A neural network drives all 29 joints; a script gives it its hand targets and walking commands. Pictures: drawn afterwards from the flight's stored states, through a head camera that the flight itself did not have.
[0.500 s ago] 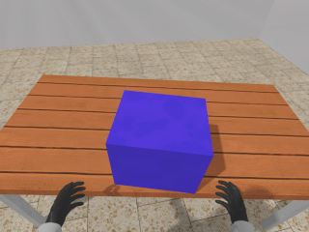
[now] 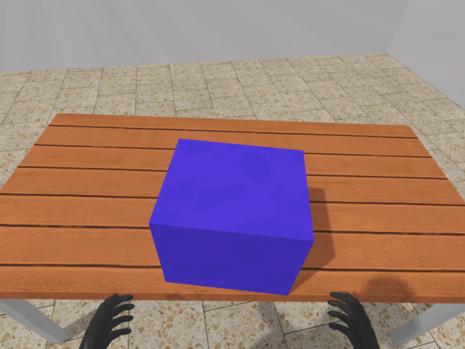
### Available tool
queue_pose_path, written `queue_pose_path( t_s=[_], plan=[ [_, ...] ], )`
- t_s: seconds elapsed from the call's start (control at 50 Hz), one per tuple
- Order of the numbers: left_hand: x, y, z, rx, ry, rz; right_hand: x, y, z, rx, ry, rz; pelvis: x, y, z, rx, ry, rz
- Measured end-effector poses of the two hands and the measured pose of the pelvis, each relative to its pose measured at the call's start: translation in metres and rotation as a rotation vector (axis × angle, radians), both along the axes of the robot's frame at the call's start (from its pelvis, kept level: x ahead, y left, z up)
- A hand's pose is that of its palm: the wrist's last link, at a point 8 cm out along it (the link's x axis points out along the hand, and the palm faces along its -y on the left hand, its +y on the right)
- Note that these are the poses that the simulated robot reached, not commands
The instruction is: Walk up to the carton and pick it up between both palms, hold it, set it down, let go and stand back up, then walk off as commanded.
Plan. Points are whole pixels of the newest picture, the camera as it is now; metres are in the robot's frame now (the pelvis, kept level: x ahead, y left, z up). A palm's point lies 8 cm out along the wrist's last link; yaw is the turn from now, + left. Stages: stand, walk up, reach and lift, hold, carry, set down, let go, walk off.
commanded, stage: set down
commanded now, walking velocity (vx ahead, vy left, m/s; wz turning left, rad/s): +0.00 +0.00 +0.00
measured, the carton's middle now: (233, 217) +0.42 +0.01 -0.07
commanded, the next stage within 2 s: let go in 0.56 s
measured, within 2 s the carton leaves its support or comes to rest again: neither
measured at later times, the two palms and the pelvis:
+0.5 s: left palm (102, 346) +0.15 +0.22 -0.07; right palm out of the picture +0.16 -0.22 -0.08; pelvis +0.00 -0.01 +0.00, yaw +0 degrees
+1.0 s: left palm (107, 346) +0.15 +0.22 -0.08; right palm out of the picture +0.16 -0.23 -0.08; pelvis +0.00 -0.02 +0.00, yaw +0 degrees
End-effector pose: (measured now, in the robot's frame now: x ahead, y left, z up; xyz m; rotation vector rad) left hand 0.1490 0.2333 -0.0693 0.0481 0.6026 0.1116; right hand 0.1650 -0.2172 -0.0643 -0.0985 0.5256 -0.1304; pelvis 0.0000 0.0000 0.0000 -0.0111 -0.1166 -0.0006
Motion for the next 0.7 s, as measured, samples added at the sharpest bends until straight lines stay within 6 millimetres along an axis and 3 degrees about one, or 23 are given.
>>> queue_pose_path(
  t_s=[0.06, 0.18, 0.44, 0.7],
  plan=[
    [0.006, -0.003, 0.008, 0.015, -0.041, -0.005, 0.001, 0.001, 0.004, 0.008, -0.017, -0.005, 0.0, -0.004, 0.001, 0.0, 0.004, 0.001],
    [0.002, -0.003, -0.002, 0.036, 0.063, -0.004, -0.007, 0.0, -0.01, 0.005, 0.075, 0.01, -0.001, -0.007, 0.001, 0.002, 0.005, 0.002],
    [0.004, -0.008, 0.0, 0.053, 0.094, 0.011, -0.005, -0.002, -0.009, -0.004, 0.075, 0.027, -0.002, -0.014, 0.001, 0.006, 0.0, 0.005],
    [0.0, -0.015, -0.012, 0.061, 0.176, 0.016, -0.009, -0.009, -0.016, -0.033, 0.152, 0.052, -0.002, -0.017, 0.0, 0.008, 0.001, 0.007]
  ],
)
